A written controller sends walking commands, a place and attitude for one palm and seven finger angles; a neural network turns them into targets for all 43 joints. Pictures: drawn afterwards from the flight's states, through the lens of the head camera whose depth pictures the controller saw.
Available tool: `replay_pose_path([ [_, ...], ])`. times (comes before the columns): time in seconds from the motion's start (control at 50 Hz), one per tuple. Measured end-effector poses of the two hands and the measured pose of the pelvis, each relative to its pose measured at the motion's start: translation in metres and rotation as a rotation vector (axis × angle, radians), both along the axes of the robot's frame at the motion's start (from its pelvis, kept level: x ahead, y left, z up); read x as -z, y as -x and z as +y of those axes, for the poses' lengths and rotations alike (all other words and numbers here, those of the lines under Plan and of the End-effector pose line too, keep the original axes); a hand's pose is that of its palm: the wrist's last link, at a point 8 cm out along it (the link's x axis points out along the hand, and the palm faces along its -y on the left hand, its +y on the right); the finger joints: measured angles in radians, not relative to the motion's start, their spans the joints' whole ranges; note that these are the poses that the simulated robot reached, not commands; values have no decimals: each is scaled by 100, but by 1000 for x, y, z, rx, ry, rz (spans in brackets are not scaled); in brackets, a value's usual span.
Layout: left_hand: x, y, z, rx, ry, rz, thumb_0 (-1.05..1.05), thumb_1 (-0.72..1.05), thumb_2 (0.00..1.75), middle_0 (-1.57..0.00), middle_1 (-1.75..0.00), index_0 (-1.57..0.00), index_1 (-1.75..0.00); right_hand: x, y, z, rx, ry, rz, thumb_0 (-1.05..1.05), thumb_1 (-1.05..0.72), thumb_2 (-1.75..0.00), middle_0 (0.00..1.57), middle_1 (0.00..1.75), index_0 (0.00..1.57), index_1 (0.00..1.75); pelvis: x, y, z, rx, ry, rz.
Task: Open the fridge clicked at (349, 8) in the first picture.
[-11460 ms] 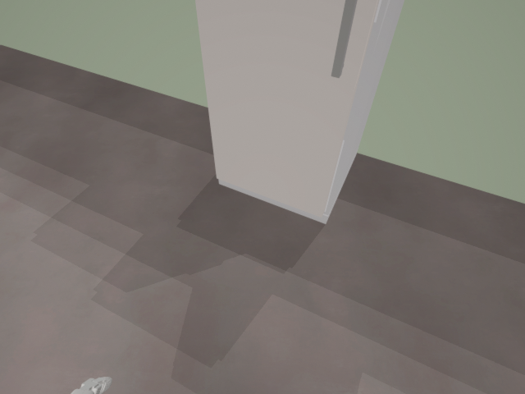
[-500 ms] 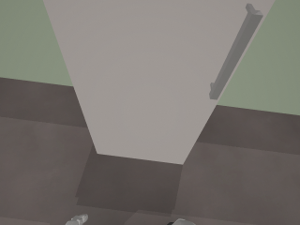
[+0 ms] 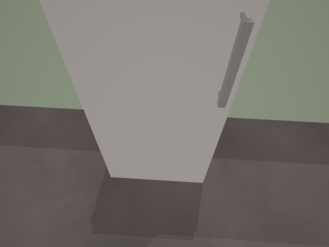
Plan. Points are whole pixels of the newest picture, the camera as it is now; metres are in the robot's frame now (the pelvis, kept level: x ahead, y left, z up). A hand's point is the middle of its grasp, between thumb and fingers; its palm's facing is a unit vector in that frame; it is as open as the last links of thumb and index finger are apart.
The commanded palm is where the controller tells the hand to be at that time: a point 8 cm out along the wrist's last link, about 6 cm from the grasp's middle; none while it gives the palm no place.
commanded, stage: come to a stop and stand still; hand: right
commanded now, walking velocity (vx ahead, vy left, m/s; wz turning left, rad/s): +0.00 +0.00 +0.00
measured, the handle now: (230, 65) +0.56 -0.17 +0.16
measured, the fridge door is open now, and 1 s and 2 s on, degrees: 0 0 0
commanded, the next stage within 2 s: look again from close up in 0.48 s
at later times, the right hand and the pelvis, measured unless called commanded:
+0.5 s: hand out of the picture -0.03 -0.18 -0.18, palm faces +0.02 +0.99 -0.17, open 7.4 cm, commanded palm none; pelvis -0.01 -0.02 +0.00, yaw +1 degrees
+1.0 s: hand out of the picture +0.02 -0.18 -0.17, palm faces +0.01 +0.97 -0.24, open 7.3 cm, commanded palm none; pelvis +0.00 +0.00 +0.00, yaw +1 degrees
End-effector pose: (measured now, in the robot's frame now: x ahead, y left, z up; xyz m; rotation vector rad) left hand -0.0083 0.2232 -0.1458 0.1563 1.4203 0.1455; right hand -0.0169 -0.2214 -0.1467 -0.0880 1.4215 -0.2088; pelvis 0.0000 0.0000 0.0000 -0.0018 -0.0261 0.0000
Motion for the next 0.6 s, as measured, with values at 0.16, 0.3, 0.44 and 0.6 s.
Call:
replay_pose_path([
  [0.16,2,13,-34,-27,40,-17,1,92,90,-20,-30,-20,-30,1,0,-5,-33,-20,-16,1,-91,-90,20,30,20,30,-2,5,-14,-12,0,-21],
  [0.3,3,30,-45,-54,56,13,1,91,90,-20,-30,-20,-30,0,6,-9,-48,-18,3,1,-92,-90,20,30,20,30,-2,8,-20,-18,5,-13],
  [0.44,2,42,-44,-71,48,51,0,91,90,-20,-30,-20,-30,0,14,-6,-48,-25,36,1,-91,-90,20,30,20,30,-2,6,-21,-19,5,-5],
  [0.6,10,26,-37,-41,47,-20,0,91,90,-20,-30,-20,-30,1,12,-10,-74,-4,25,1,-91,-90,20,30,20,30,5,5,-24,-13,1,2],
])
